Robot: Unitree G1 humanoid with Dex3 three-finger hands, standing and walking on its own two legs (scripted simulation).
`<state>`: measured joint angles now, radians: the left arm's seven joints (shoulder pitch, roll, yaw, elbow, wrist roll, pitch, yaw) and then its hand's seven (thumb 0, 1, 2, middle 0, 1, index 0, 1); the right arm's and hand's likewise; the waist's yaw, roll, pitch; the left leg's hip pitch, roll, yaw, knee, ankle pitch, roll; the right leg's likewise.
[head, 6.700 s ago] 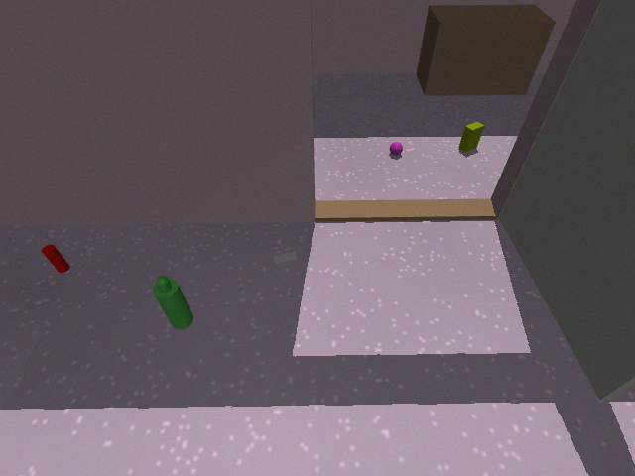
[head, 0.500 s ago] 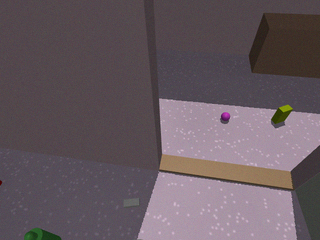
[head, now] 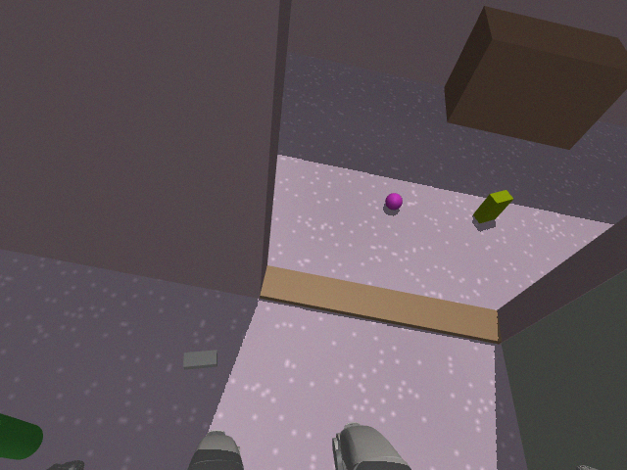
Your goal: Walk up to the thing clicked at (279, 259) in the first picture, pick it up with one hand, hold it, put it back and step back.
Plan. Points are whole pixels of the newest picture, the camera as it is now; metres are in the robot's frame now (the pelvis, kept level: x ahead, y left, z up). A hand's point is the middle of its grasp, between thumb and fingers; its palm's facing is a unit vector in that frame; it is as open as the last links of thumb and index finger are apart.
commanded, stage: walk up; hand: left
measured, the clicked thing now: (200, 359) +0.44 +0.25 -0.73
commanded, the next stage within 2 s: none
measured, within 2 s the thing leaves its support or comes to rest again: neither
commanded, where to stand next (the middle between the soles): +0.09 +0.00 m, yaw +2 degrees
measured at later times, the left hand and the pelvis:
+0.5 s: hand out of the picture +0.03 +0.35 -0.10, palm faces -0.01 -0.82 -0.58, open 7.4 cm; pelvis +0.02 +0.02 +0.00, yaw +0 degrees
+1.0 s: hand out of the picture -0.03 +0.26 -0.15, palm faces -0.05 -0.94 -0.35, open 7.4 cm; pelvis -0.07 -0.01 +0.00, yaw -3 degrees
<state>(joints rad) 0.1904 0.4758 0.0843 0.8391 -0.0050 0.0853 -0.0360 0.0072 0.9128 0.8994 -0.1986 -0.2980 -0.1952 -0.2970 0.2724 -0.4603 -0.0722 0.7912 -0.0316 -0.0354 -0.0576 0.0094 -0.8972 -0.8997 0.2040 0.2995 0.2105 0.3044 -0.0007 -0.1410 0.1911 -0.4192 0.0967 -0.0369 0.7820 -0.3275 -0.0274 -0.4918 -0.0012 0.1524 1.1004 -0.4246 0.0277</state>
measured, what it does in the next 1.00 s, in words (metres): steps on the spot: right foot, then left foot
